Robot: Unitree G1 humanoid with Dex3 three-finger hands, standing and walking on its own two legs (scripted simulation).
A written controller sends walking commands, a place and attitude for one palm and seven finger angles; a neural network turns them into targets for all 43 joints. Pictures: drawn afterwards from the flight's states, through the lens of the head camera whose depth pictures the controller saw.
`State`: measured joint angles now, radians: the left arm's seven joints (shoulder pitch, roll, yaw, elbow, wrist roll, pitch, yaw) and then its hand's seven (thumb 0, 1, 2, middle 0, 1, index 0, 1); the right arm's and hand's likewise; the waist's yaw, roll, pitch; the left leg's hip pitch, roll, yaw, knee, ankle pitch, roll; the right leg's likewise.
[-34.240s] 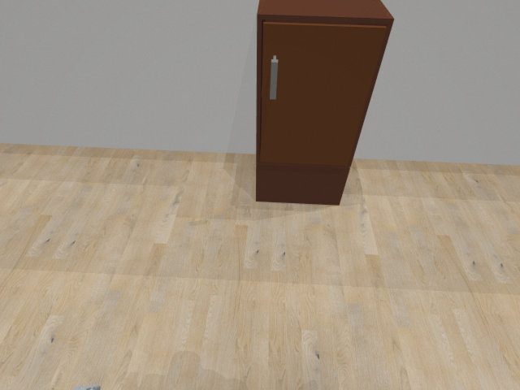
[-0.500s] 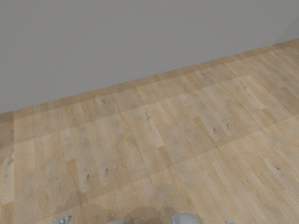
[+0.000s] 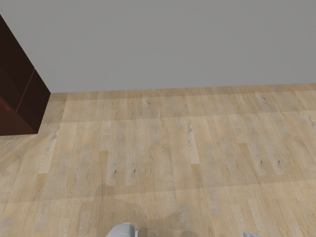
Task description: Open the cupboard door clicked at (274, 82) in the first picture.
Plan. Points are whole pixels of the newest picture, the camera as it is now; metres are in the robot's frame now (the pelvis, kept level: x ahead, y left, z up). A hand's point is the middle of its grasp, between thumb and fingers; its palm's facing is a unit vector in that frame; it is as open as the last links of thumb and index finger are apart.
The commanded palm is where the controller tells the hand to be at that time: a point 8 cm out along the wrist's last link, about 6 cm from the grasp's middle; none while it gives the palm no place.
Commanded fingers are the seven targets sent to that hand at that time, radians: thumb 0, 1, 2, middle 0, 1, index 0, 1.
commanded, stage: turn to face it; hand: left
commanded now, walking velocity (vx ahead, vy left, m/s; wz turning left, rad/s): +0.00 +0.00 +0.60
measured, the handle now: out of the picture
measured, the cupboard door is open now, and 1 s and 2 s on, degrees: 47 47 47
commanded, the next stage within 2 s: take the last steps up to it in 1.46 s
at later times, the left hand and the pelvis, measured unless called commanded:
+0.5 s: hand out of the picture +0.09 +0.24 -0.15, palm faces +0.27 -0.93 -0.26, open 7.4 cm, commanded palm none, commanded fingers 0.00 0.90 0.90 -0.20 -0.30 -0.20 -0.30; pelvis +0.01 +0.00 +0.01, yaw +16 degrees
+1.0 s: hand out of the picture -0.08 +0.20 -0.19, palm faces +0.59 -0.77 -0.24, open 7.4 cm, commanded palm none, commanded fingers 0.00 0.90 0.90 -0.20 -0.30 -0.20 -0.30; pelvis +0.02 +0.00 -0.02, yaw +36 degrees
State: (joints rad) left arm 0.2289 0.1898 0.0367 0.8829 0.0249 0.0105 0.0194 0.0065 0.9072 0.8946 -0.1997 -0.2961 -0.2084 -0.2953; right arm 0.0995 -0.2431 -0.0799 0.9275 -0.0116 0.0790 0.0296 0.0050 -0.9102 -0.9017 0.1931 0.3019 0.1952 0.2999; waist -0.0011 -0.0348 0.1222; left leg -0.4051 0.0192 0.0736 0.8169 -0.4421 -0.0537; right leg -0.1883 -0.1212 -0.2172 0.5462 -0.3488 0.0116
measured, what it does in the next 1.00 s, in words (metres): steps on the spot, turning left: left foot, then right foot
